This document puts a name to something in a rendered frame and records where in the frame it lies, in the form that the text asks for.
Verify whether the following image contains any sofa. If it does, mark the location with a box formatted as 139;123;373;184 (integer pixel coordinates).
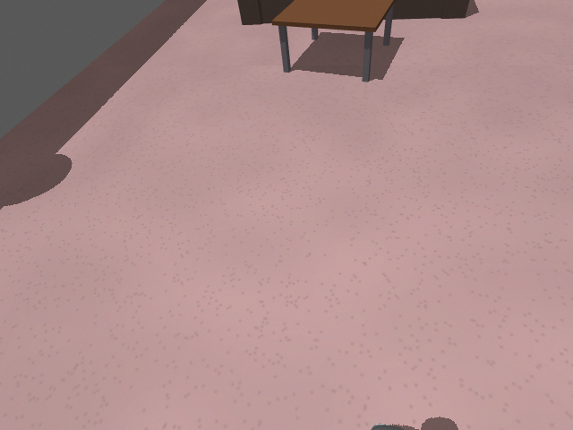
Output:
237;0;469;25

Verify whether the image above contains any coffee table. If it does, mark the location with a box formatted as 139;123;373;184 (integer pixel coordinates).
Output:
271;0;396;82

